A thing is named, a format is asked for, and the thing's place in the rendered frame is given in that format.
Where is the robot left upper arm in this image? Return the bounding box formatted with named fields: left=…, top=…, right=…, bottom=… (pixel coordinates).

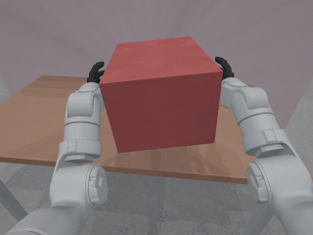
left=4, top=164, right=109, bottom=235

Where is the right robot forearm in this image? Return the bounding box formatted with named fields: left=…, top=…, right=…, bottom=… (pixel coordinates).
left=219, top=77, right=313, bottom=194

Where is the carton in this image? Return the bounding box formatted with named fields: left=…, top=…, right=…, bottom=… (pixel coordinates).
left=99, top=36, right=223, bottom=153

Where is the left robot hand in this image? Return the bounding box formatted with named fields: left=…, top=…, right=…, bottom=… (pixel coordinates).
left=87, top=61, right=105, bottom=84

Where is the right robot hand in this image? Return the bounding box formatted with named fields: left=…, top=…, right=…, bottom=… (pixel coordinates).
left=214, top=56, right=234, bottom=80

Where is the robot right upper arm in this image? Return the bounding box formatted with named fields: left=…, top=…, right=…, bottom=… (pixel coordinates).
left=246, top=154, right=313, bottom=235

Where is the table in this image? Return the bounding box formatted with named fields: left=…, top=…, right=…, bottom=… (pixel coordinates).
left=0, top=75, right=313, bottom=235

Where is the left robot forearm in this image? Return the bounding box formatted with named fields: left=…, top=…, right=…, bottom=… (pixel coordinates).
left=49, top=82, right=105, bottom=203

